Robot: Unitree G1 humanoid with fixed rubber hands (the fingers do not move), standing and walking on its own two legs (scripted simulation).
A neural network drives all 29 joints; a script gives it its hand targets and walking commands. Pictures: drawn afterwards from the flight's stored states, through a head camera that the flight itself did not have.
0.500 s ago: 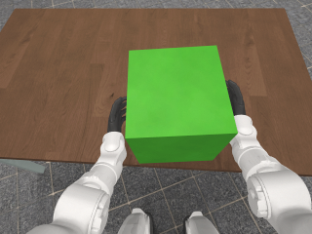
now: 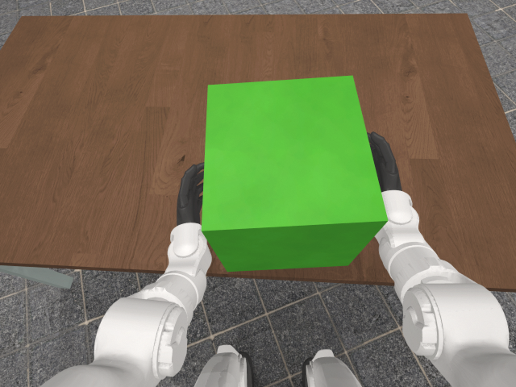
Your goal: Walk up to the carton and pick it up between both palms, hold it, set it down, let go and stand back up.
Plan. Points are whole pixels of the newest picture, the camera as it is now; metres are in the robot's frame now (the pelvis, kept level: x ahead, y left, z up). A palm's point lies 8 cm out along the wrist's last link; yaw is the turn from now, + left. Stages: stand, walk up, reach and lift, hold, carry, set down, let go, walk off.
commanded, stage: reach and lift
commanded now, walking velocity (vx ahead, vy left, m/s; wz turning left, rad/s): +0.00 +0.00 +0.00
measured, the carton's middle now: (284, 183) +0.44 -0.02 -0.04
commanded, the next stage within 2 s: none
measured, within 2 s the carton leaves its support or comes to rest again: leaves its support in 0.90 s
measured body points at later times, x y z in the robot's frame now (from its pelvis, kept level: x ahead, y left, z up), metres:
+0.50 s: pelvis +0.00 +0.00 +0.00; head +0.13 -0.01 +0.43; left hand +0.40 +0.14 -0.04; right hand +0.43 -0.18 -0.01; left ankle +0.03 +0.11 -0.68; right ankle +0.01 -0.12 -0.68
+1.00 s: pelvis +0.00 +0.00 +0.00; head +0.10 -0.01 +0.44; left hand +0.41 +0.14 -0.01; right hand +0.43 -0.19 +0.00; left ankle +0.03 +0.11 -0.68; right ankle +0.01 -0.12 -0.68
